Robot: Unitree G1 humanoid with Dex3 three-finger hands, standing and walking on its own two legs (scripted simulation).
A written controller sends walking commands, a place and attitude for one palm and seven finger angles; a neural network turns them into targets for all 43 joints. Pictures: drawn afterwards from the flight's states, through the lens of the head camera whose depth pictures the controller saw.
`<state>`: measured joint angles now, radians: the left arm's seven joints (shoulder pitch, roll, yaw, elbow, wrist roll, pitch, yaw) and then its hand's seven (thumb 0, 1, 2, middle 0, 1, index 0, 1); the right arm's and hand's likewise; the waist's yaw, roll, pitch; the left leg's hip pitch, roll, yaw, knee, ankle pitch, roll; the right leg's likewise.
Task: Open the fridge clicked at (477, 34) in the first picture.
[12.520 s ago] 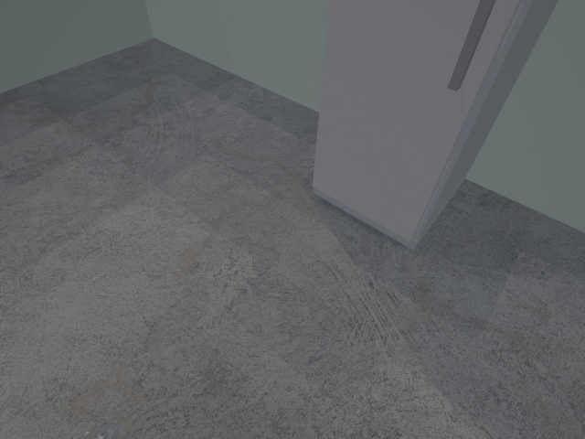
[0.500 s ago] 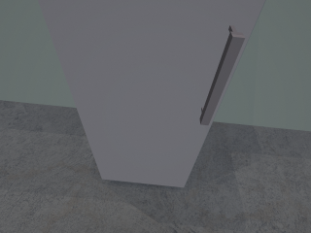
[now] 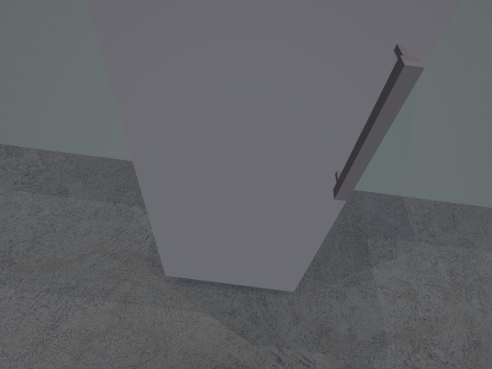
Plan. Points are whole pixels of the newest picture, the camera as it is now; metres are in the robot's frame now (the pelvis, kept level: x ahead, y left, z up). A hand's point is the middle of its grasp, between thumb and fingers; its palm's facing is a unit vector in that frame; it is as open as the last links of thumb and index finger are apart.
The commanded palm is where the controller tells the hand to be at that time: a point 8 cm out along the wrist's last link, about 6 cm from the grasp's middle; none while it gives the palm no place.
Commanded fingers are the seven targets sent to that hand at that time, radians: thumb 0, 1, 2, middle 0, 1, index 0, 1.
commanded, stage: come to a stop and stand still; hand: right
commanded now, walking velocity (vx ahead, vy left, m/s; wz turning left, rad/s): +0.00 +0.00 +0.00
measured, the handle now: (365, 134) +0.48 -0.16 +0.15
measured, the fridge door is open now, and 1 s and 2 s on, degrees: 0 0 0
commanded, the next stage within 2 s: look again from close up in 0.32 s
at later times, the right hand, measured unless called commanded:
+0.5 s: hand out of the picture +0.03 -0.17 -0.17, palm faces +0.04 +0.97 -0.23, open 7.3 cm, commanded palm none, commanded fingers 0.00 -0.90 -0.90 0.20 0.30 0.20 0.30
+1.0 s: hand out of the picture +0.03 -0.17 -0.17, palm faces +0.03 +0.97 -0.22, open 7.4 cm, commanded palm none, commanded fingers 0.00 -0.90 -0.90 0.20 0.30 0.20 0.30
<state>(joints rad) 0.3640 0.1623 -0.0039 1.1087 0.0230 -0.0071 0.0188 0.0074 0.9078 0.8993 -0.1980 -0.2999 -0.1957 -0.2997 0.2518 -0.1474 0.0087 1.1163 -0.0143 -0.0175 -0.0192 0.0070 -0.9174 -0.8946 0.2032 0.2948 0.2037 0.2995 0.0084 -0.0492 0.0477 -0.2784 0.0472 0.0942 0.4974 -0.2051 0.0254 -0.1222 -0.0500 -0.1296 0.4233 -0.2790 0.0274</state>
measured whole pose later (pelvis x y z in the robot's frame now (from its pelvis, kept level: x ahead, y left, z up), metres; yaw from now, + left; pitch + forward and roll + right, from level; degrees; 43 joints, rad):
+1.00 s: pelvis +0.01 +0.01 +0.00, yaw -1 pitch -1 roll -1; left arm 0.30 0.16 0.00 1.13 0.02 -0.02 0.03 0.01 0.91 0.90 -0.20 -0.30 -0.20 -0.30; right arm 0.22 -0.17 -0.01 1.12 -0.02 -0.02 -0.02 0.00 -0.91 -0.89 0.20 0.29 0.20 0.30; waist -0.01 -0.02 0.05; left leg -0.23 0.03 0.11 0.46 -0.20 0.04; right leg -0.09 -0.07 -0.11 0.39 -0.27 0.05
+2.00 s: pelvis -0.01 -0.04 -0.04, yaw -3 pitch +6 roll +2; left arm 0.28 0.17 -0.08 0.57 -0.03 -0.25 0.04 0.02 0.90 0.90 -0.21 -0.30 -0.20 -0.30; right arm 0.36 -0.27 -0.21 -0.11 0.28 -0.20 0.30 0.01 -0.21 -0.60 0.25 0.74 0.25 0.74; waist -0.01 -0.03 -0.07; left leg -0.58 0.09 0.12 0.81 -0.33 -0.03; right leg -0.52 -0.05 -0.06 0.89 -0.49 -0.03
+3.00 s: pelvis +0.01 -0.02 +0.00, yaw -3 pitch -2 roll +1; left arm 0.24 0.29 -0.07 0.61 -0.08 -0.22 0.10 0.02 0.90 0.90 -0.20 -0.30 -0.20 -0.30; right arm -0.15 -0.49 -0.49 0.19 0.34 0.16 0.48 -0.01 0.50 -0.30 0.30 1.20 0.30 1.20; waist -0.05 -0.06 -0.01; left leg -0.24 0.05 0.14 0.48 -0.21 0.00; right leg -0.14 -0.05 -0.07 0.50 -0.32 0.01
